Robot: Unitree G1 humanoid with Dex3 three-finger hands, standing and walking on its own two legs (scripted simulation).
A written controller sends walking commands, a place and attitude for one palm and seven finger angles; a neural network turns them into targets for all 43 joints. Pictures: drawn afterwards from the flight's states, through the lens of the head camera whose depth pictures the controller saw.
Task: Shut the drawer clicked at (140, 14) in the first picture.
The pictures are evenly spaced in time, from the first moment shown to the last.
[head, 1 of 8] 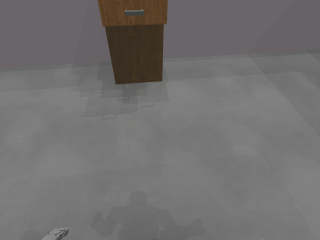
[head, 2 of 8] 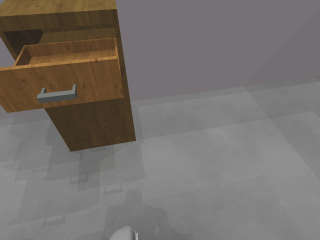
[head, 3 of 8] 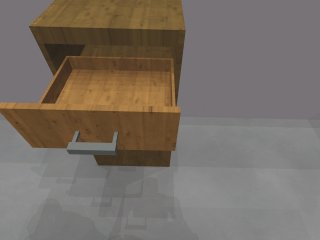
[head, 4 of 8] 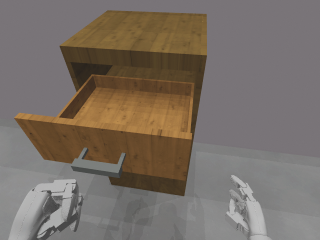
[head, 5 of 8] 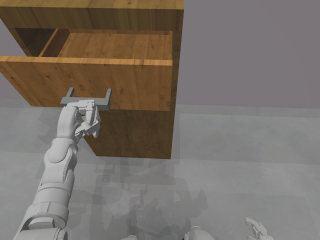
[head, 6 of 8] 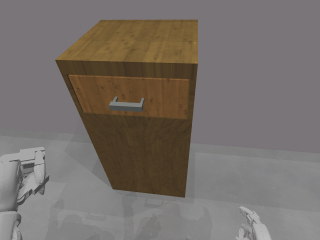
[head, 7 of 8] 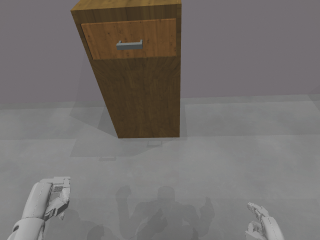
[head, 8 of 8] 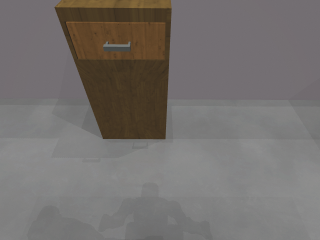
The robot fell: no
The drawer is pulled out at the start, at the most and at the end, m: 0.30 0.30 0.00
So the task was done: yes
